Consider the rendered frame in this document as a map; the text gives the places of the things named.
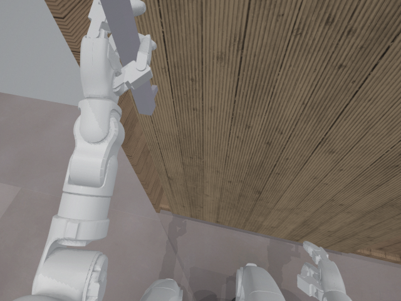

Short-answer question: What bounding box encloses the left robot thigh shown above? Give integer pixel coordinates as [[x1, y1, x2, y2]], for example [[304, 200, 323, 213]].
[[140, 279, 183, 301]]

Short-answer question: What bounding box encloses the wardrobe door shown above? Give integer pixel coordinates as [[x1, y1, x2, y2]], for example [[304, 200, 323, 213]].
[[366, 235, 401, 255], [108, 0, 401, 253]]

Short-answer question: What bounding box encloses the robot right hand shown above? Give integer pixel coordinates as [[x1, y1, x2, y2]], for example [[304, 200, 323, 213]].
[[297, 241, 346, 301]]

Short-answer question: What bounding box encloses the left robot forearm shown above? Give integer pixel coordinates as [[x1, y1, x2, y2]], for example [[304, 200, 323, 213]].
[[32, 97, 125, 295]]

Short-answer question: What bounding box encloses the robot thigh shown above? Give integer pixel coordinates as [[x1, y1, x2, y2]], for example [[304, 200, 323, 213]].
[[236, 265, 285, 301], [140, 279, 183, 301]]

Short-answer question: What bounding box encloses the left robot upper arm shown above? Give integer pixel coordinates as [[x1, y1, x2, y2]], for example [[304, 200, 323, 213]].
[[13, 247, 108, 301]]

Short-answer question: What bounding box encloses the handle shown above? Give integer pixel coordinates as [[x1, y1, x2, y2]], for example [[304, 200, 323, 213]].
[[100, 0, 158, 115]]

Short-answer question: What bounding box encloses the robot left hand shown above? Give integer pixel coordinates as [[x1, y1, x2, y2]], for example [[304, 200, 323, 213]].
[[80, 0, 157, 104]]

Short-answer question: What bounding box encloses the right robot thigh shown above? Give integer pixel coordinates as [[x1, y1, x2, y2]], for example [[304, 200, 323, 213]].
[[236, 265, 285, 301]]

